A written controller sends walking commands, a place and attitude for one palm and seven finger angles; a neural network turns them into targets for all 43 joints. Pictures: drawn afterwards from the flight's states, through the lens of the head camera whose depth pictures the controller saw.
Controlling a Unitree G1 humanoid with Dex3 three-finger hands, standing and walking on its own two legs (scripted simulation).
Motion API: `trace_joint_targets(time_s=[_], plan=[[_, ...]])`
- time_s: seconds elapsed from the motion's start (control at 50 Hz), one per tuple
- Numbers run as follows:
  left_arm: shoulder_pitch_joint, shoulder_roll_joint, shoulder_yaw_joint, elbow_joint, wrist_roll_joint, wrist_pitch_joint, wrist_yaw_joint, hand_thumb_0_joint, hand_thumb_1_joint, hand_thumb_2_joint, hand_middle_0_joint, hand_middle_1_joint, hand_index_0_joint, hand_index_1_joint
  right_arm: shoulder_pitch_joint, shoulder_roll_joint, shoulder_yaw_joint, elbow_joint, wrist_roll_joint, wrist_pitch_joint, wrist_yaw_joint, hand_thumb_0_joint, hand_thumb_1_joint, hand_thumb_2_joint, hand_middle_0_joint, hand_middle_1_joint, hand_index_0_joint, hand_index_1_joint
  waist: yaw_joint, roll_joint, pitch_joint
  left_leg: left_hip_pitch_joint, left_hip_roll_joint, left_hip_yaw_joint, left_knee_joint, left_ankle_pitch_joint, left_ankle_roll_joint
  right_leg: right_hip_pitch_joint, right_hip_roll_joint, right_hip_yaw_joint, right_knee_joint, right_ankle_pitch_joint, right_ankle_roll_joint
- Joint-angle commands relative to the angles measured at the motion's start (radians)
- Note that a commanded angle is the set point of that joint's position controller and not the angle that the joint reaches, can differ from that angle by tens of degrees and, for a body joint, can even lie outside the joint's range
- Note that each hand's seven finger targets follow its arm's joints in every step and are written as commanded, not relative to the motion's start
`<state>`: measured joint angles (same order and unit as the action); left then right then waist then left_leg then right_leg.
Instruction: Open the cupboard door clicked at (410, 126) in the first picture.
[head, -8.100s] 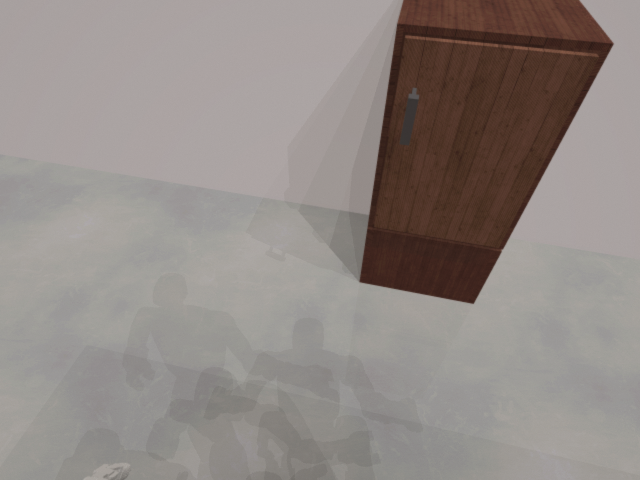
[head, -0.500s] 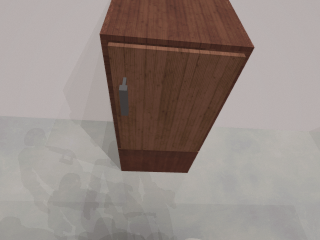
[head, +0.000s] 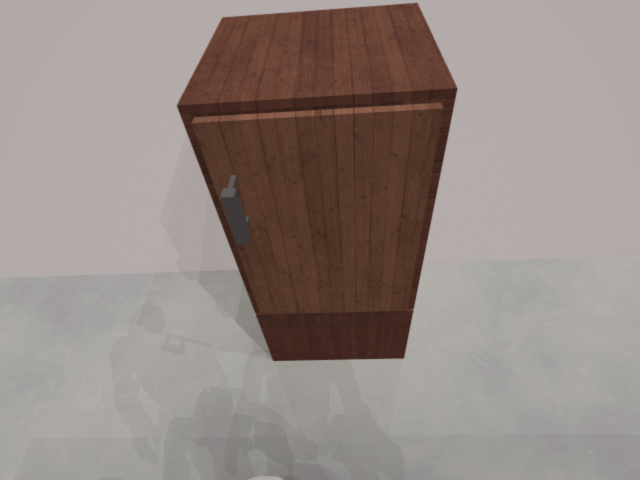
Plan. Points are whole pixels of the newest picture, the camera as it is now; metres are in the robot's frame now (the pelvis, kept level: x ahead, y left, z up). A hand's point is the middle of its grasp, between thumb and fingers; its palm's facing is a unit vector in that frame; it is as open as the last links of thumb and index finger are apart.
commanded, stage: come to a stop and stand still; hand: left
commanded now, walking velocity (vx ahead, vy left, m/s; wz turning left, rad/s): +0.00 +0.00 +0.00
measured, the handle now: (238, 209) +0.57 +0.21 -0.02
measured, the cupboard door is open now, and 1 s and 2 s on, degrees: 0 0 0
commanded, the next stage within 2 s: look again from close up in 0.54 s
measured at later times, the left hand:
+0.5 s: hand out of the picture +0.02 +0.22 -0.18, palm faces +0.03 -0.98 -0.21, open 7.3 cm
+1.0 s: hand out of the picture +0.03 +0.23 -0.18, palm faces -0.02 -0.97 -0.25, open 7.4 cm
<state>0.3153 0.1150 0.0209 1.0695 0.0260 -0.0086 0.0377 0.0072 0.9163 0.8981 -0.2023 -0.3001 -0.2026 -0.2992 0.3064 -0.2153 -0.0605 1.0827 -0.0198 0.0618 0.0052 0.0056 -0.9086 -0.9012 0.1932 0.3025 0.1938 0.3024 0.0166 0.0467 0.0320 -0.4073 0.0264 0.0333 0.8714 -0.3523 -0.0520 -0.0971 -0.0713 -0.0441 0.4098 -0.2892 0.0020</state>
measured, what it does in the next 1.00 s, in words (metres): steps on the spot: left foot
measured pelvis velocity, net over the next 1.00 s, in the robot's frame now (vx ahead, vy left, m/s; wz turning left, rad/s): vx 0.01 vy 0.05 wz -0.02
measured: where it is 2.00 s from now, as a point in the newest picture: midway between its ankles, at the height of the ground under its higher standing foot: outside the picture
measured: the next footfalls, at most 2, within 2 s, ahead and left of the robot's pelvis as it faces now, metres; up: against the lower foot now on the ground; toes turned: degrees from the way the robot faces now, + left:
left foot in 0.16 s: +0.06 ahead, +0.17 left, +0.00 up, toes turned +3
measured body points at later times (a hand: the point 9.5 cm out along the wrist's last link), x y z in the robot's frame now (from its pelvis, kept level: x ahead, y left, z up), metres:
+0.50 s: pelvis +0.01 +0.05 -0.01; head +0.01 +0.04 +0.44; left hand +0.02 +0.27 -0.16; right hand +0.09 -0.17 -0.16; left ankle +0.02 +0.16 -0.75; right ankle -0.01 -0.07 -0.75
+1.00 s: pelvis +0.01 +0.05 -0.01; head +0.02 +0.03 +0.44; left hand +0.04 +0.29 -0.16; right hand +0.00 -0.15 -0.18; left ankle +0.02 +0.16 -0.75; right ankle -0.01 -0.07 -0.75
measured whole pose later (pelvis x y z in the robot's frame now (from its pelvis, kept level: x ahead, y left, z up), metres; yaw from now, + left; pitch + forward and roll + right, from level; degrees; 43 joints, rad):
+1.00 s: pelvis +0.01 +0.05 -0.01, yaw -1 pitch -1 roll +1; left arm 0.26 0.16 -0.02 1.09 0.01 -0.01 0.03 0.01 0.91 0.90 -0.20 -0.30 -0.20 -0.30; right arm 0.33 -0.15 0.02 1.08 -0.02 -0.02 -0.01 0.00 -0.91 -0.90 0.19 0.30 0.20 0.30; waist -0.01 0.04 0.03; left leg -0.21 0.01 0.09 0.49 -0.26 0.01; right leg -0.19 -0.05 -0.05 0.53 -0.32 0.01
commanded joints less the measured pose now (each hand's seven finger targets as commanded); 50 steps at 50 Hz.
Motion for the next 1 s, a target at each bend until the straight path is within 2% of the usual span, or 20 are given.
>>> trace_joint_targets(time_s=[0.0,0.04,0.1,0.12,0.14,0.16,0.18,0.22,0.28,0.32,0.36,0.42,0.6,0.62,0.64,0.68,0.74,0.82,0.88,0.98], plan=[[0.049,0.210,0.050,-0.039,0.007,-0.005,0.016,0.000,0.900,0.900,-0.200,-0.300,-0.200,-0.300,-0.075,-0.029,-0.006,-0.107,0.011,-0.022,-0.004,0.000,-0.900,-0.900,0.200,0.300,0.200,0.300,0.020,-0.257,0.052,-0.051,0.017,-0.004,-0.052,-0.035,0.001,-0.032,-0.253,0.167,-0.093,0.448,-0.147],[0.038,0.215,0.050,-0.038,0.011,-0.001,0.012,0.000,0.900,0.900,-0.200,-0.300,-0.200,-0.300,-0.086,-0.015,-0.001,-0.110,0.015,-0.031,-0.005,0.000,-0.900,-0.900,0.200,0.300,0.200,0.300,0.020,-0.270,0.044,0.038,-0.002,0.021,-0.170,-0.024,0.009,-0.064,-0.230,0.156,-0.072,0.444,-0.137],[0.012,0.202,0.043,-0.029,0.000,0.006,0.008,0.000,0.900,0.900,-0.200,-0.300,-0.200,-0.300,-0.015,-0.016,0.005,-0.076,0.016,-0.049,-0.013,0.000,-0.900,-0.900,0.200,0.300,0.200,0.300,-0.022,-0.237,0.007,0.273,-0.024,0.052,-0.429,0.196,0.015,-0.160,-0.150,0.107,0.027,0.350,-0.071],[0.027,0.174,0.038,-0.031,-0.005,0.011,0.007,0.000,0.900,0.900,-0.200,-0.300,-0.200,-0.300,0.018,-0.053,0.000,-0.066,0.013,-0.064,-0.018,0.000,-0.900,-0.900,0.200,0.300,0.200,0.300,-0.027,-0.129,-0.038,0.364,0.031,0.005,-0.470,0.309,0.032,-0.188,-0.101,0.077,0.115,0.280,-0.040],[0.072,0.128,0.029,-0.030,-0.011,0.015,0.006,0.000,0.900,0.900,-0.200,-0.300,-0.200,-0.300,0.033,-0.115,-0.011,-0.066,0.008,-0.075,-0.023,0.000,-0.900,-0.900,0.200,0.300,0.200,0.300,-0.019,0.047,-0.098,0.438,0.179,-0.159,-0.455,0.520,0.093,-0.255,-0.033,0.024,0.195,0.069,-0.002],[0.072,0.097,0.019,-0.026,-0.015,0.018,0.008,0.000,0.900,0.900,-0.200,-0.300,-0.200,-0.300,0.033,-0.150,-0.014,-0.068,0.006,-0.073,-0.029,0.000,-0.900,-0.900,0.200,0.300,0.200,0.300,-0.019,0.152,-0.095,0.375,0.281,-0.232,-0.509,0.593,0.170,-0.239,-0.004,-0.018,0.270,-0.192,0.022],[0.062,0.092,0.016,-0.029,-0.008,0.021,0.010,0.000,0.900,0.900,-0.200,-0.300,-0.200,-0.300,0.000,-0.149,-0.013,-0.075,0.002,-0.066,-0.029,0.000,-0.900,-0.900,0.200,0.300,0.200,0.300,-0.010,0.112,-0.044,0.268,0.292,-0.211,-0.547,0.480,0.199,-0.213,-0.001,0.001,0.350,-0.272,0.016],[0.031,0.089,0.009,-0.009,-0.009,0.029,0.005,0.000,0.900,0.900,-0.200,-0.300,-0.200,-0.300,-0.051,-0.101,0.004,-0.063,0.002,-0.075,-0.044,0.000,-0.900,-0.900,0.200,0.300,0.200,0.300,-0.011,0.195,-0.016,0.281,0.248,-0.192,-0.571,0.557,0.209,-0.247,-0.021,0.016,0.401,-0.243,0.019],[0.043,0.098,0.006,0.013,-0.014,0.024,-0.003,0.000,0.900,0.900,-0.200,-0.300,-0.200,-0.300,-0.103,-0.077,0.018,-0.066,0.005,-0.070,-0.046,0.000,-0.900,-0.900,0.200,0.300,0.200,0.300,0.008,0.125,-0.008,0.243,0.203,-0.120,-0.526,0.603,0.199,-0.168,-0.020,0.012,0.257,-0.165,0.014],[0.090,0.093,0.003,0.039,-0.011,0.015,-0.003,0.000,0.900,0.900,-0.200,-0.300,-0.200,-0.300,-0.128,-0.070,0.020,-0.065,0.011,-0.067,-0.045,0.000,-0.900,-0.900,0.200,0.300,0.200,0.300,0.031,0.046,-0.020,0.226,0.152,-0.086,-0.488,0.446,0.153,-0.092,-0.009,0.008,0.058,0.028,0.019],[0.049,0.132,0.001,0.036,-0.006,0.001,-0.002,0.000,0.900,0.900,-0.200,-0.300,-0.200,-0.300,-0.107,-0.028,0.024,-0.058,0.020,-0.065,-0.037,0.000,-0.900,-0.900,0.200,0.300,0.200,0.300,-0.001,-0.064,0.004,0.212,0.079,-0.047,-0.464,0.256,0.084,-0.102,-0.070,0.110,-0.069,0.140,-0.007],[-0.021,0.146,-0.001,0.024,-0.008,-0.004,-0.005,0.000,0.900,0.900,-0.200,-0.300,-0.200,-0.300,-0.085,-0.017,0.022,-0.037,0.013,-0.062,-0.031,0.000,-0.900,-0.900,0.200,0.300,0.200,0.300,-0.023,-0.165,0.058,0.250,0.065,-0.043,-0.496,0.187,0.061,-0.187,-0.075,0.108,-0.084,0.085,-0.018],[-0.008,0.138,-0.004,0.036,-0.015,-0.004,-0.001,0.000,0.900,0.900,-0.200,-0.300,-0.200,-0.300,-0.045,-0.024,0.042,0.014,0.012,-0.081,-0.034,0.000,-0.900,-0.900,0.200,0.300,0.200,0.300,-0.007,-0.039,0.025,0.258,0.087,-0.045,-0.553,0.276,0.064,-0.082,-0.058,0.067,-0.090,0.167,-0.009],[0.063,0.158,-0.012,0.047,0.004,-0.029,0.042,0.000,0.900,0.900,-0.200,-0.300,-0.200,-0.300,-0.083,-0.076,0.043,-0.062,0.014,-0.096,-0.024,0.000,-0.900,-0.900,0.200,0.300,0.200,0.300,0.005,-0.093,0.067,0.177,0.099,-0.021,-0.345,0.392,0.047,-0.118,-0.085,0.110,-0.043,0.477,-0.010],[0.004,0.193,-0.006,-0.009,-0.007,-0.035,0.032,0.000,0.900,0.900,-0.200,-0.300,-0.200,-0.300,-0.016,-0.039,0.045,-0.076,0.007,-0.086,-0.018,0.000,-0.900,-0.900,0.200,0.300,0.200,0.300,-0.041,-0.050,-0.005,0.188,0.071,-0.035,-0.399,0.150,0.054,-0.109,-0.110,0.113,-0.033,0.238,-0.045],[-0.030,0.182,-0.011,-0.029,-0.009,-0.035,0.014,0.000,0.900,0.900,-0.200,-0.300,-0.200,-0.300,0.007,-0.039,0.050,-0.065,-0.003,-0.094,-0.014,0.000,-0.900,-0.900,0.200,0.300,0.200,0.300,-0.029,0.097,0.012,0.157,0.080,-0.052,-0.444,0.185,0.067,-0.135,-0.057,0.073,0.003,0.053,-0.056],[-0.014,0.174,-0.013,-0.030,-0.012,-0.025,0.003,0.000,0.900,0.900,-0.200,-0.300,-0.200,-0.300,0.013,-0.052,0.052,-0.084,0.002,-0.094,-0.019,0.000,-0.900,-0.900,0.200,0.300,0.200,0.300,-0.023,0.052,-0.030,0.151,0.083,-0.071,-0.463,0.176,0.089,-0.102,-0.024,0.054,0.030,0.019,-0.049],[-0.020,0.159,-0.018,-0.024,-0.014,-0.018,-0.002,0.000,0.900,0.900,-0.200,-0.300,-0.200,-0.300,0.034,-0.057,0.056,-0.078,0.004,-0.096,-0.024,0.000,-0.900,-0.900,0.200,0.300,0.200,0.300,-0.019,-0.058,0.006,0.140,0.082,-0.073,-0.480,0.171,0.096,-0.113,-0.022,0.051,0.029,0.021,-0.041],[-0.018,0.156,-0.019,-0.021,-0.013,-0.014,-0.002,0.000,0.900,0.900,-0.200,-0.300,-0.200,-0.300,0.047,-0.053,0.057,-0.063,0.004,-0.096,-0.025,0.000,-0.900,-0.900,0.200,0.300,0.200,0.300,-0.017,-0.060,0.054,0.136,0.080,-0.068,-0.495,0.165,0.096,-0.135,-0.023,0.051,0.021,0.020,-0.038],[-0.005,0.159,-0.017,-0.013,-0.015,-0.016,-0.001,0.000,0.900,0.900,-0.200,-0.300,-0.200,-0.300,0.048,-0.046,0.058,-0.040,0.005,-0.098,-0.028,0.000,-0.900,-0.900,0.200,0.300,0.200,0.300,-0.013,-0.070,0.038,0.175,0.078,-0.051,-0.488,0.217,0.094,-0.129,-0.032,0.060,0.016,0.082,-0.035]])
